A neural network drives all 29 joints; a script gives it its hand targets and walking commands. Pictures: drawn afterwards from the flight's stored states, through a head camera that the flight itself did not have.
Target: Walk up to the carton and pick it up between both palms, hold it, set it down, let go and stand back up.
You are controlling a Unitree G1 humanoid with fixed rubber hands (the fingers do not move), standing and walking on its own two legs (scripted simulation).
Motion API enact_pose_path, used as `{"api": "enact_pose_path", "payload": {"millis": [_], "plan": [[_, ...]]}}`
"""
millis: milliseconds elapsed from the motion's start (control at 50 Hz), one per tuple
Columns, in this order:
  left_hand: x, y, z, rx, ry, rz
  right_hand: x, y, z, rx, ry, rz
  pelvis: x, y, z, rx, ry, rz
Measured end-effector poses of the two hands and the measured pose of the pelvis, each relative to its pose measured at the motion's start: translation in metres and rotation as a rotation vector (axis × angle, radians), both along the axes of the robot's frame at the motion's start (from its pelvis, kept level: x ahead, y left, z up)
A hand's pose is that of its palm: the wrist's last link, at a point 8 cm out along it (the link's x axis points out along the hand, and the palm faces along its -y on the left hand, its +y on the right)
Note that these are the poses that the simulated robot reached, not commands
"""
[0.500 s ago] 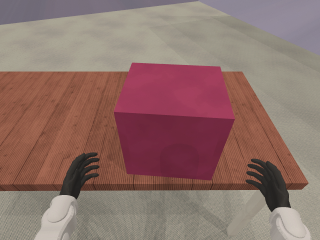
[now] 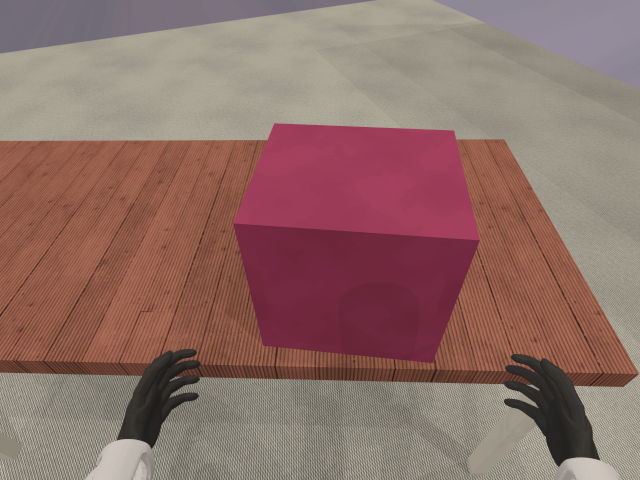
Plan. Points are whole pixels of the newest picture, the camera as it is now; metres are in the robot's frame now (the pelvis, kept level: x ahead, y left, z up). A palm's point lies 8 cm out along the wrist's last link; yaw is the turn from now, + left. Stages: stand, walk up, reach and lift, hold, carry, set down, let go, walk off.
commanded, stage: set down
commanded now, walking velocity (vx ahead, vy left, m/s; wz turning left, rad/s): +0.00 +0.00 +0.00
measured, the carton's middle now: (353, 243) +0.46 +0.03 +0.04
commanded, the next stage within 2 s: let go in 1.34 s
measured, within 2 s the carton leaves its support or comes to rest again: neither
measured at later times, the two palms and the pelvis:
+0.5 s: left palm (152, 444) +0.16 +0.25 -0.03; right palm (548, 459) +0.20 -0.21 -0.02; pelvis +0.03 +0.00 +0.00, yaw +0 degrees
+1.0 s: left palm (169, 461) +0.15 +0.24 -0.06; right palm out of the picture +0.18 -0.23 -0.04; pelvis -0.01 -0.01 +0.00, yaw +1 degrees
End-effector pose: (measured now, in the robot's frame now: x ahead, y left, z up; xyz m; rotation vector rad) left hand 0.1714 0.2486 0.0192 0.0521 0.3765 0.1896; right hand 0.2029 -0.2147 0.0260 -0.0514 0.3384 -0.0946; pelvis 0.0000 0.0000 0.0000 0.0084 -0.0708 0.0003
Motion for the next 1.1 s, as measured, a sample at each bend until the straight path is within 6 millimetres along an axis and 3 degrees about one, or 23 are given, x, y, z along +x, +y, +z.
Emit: {"api": "enact_pose_path", "payload": {"millis": [160,360,420,520,620,820,1100], "plan": [[0.005,0.008,-0.007,0.03,0.047,-0.011,-0.003,0.005,-0.017,0.012,0.054,-0.008,0.021,0.001,0.0,-0.005,0.014,-0.002],[-0.011,0.005,-0.032,0.015,0.147,-0.009,-0.004,0.007,-0.033,-0.008,0.108,-0.003,0.033,0.002,0.001,-0.011,0.013,0.008],[-0.009,-0.001,-0.034,0.009,0.145,-0.026,-0.001,0.006,-0.031,-0.024,0.088,0.003,0.031,0.001,0.001,-0.012,0.021,0.01],[-0.008,0.002,-0.045,0.039,0.202,-0.024,-0.009,0.002,-0.052,-0.03,0.164,0.006,0.028,0.001,0.001,-0.013,0.017,0.005],[-0.006,-0.003,-0.038,0.047,0.163,-0.039,-0.018,-0.001,-0.054,-0.026,0.142,-0.006,0.024,-0.001,0.001,-0.012,0.011,0.008],[-0.018,-0.013,-0.063,0.023,0.262,-0.047,-0.031,-0.011,-0.063,-0.072,0.189,-0.001,0.005,-0.006,0.0,-0.007,-0.013,0.003],[-0.009,-0.012,-0.072,0.05,0.318,-0.038,-0.024,-0.013,-0.075,-0.097,0.254,0.014,-0.004,-0.005,-0.002,-0.002,-0.014,0.012]]}}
